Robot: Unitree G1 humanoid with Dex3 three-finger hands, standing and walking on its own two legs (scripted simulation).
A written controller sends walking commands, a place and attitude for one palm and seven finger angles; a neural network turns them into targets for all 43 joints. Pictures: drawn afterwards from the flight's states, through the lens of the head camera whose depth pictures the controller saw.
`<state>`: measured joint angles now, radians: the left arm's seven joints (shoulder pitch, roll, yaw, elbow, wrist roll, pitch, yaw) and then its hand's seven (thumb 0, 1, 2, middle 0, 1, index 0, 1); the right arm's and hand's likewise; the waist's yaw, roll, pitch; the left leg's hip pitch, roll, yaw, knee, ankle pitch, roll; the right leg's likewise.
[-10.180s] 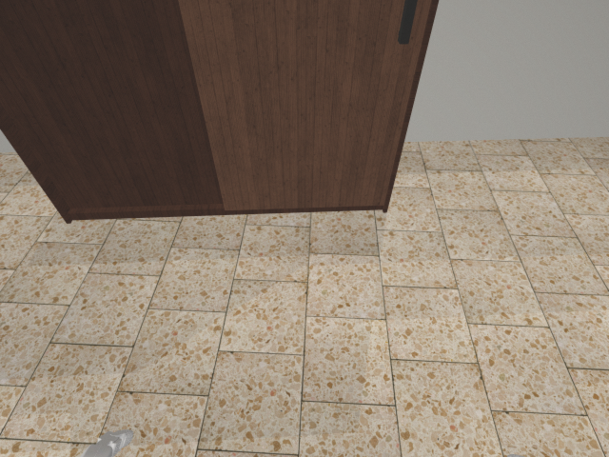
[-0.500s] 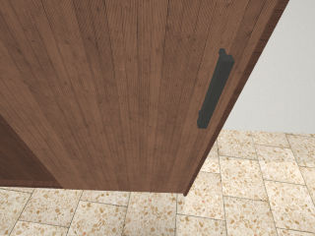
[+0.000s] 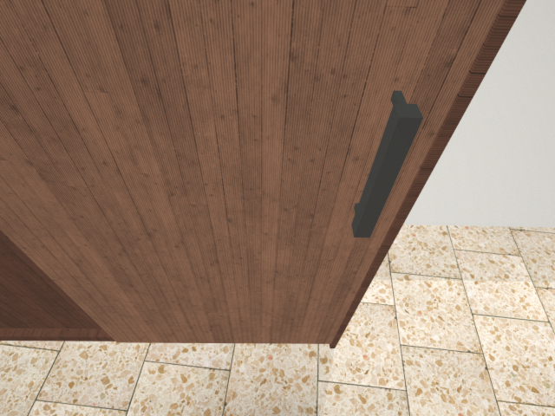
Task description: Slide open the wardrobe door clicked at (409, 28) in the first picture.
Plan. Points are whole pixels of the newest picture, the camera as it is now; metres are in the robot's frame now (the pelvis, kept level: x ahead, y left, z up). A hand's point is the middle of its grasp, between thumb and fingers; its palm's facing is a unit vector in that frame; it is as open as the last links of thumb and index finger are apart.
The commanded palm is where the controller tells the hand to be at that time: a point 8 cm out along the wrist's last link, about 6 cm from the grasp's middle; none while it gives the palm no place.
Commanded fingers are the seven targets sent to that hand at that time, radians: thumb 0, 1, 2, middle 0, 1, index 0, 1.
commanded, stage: look again from close up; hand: right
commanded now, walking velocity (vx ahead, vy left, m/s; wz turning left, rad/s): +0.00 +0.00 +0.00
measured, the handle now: (377, 172) +0.42 -0.11 +0.14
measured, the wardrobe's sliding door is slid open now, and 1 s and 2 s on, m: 0.00 0.00 0.00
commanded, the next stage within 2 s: raise the hand with hooked fingers in 0.98 s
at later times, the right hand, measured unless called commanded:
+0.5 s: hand out of the picture +0.02 -0.17 -0.17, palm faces +0.01 +0.98 -0.21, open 7.4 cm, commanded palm none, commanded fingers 0.00 -0.90 -0.90 0.20 0.30 0.20 0.30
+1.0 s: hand out of the picture +0.00 -0.18 -0.17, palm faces +0.02 +0.98 -0.20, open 7.4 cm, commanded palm none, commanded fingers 0.00 -0.90 -0.90 0.20 0.30 0.20 0.30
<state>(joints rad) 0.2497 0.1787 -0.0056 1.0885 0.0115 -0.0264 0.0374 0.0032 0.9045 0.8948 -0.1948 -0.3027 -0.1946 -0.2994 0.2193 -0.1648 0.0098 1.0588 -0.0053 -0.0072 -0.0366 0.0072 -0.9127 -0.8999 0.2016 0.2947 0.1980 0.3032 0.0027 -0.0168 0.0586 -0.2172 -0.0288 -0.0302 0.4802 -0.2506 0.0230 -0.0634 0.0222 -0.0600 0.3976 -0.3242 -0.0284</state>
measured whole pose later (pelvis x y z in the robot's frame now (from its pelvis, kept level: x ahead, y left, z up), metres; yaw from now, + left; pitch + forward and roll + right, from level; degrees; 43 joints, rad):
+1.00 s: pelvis -0.01 +0.00 +0.00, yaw -1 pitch -1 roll +0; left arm 0.28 0.15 -0.01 1.14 0.01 -0.03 0.04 0.00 0.90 0.89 -0.20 -0.30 -0.20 -0.30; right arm 0.24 -0.17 0.01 1.09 -0.01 -0.01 -0.04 0.01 -0.91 -0.90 0.20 0.29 0.20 0.30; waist 0.00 0.00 0.06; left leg -0.21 -0.03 -0.02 0.44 -0.21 0.03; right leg -0.07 0.02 -0.05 0.39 -0.30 -0.03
